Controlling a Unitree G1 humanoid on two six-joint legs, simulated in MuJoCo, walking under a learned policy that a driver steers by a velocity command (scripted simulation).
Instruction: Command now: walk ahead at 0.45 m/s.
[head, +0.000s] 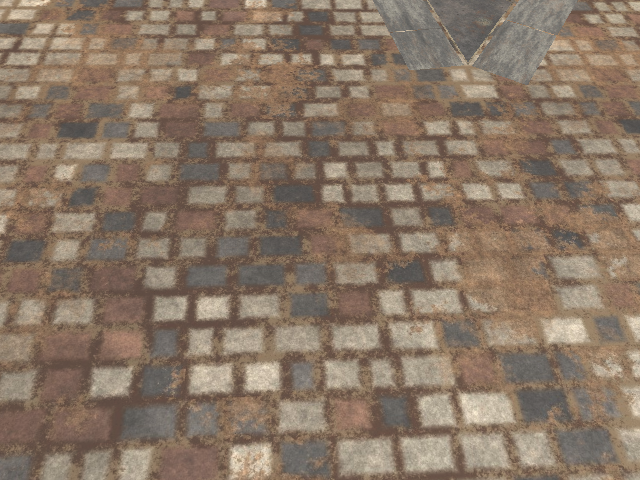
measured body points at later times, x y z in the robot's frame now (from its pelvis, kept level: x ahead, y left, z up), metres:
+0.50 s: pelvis +0.29 -0.04 +0.00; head +0.31 -0.04 +0.45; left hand +0.28 +0.23 -0.14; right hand +0.46 -0.30 -0.10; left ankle +0.48 +0.13 -0.68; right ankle +0.23 -0.13 -0.74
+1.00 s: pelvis +0.58 +0.02 +0.01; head +0.60 +0.03 +0.46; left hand +0.74 +0.29 -0.11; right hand +0.59 -0.25 -0.12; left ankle +0.54 +0.10 -0.74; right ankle +0.74 -0.16 -0.68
